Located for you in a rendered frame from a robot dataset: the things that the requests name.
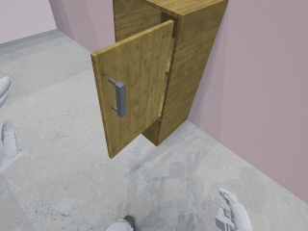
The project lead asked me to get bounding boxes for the robot left foot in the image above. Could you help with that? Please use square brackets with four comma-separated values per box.
[124, 215, 135, 231]

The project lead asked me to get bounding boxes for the handle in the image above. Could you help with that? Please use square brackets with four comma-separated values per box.
[108, 78, 126, 117]

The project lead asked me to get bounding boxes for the right robot hand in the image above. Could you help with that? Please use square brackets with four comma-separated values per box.
[215, 188, 252, 231]

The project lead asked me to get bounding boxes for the cupboard door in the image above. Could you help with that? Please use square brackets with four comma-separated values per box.
[90, 20, 174, 160]

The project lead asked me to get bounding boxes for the left robot hand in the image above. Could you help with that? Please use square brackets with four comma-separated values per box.
[0, 76, 22, 172]

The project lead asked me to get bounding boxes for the robot left shin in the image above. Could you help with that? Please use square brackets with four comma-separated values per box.
[117, 219, 131, 225]

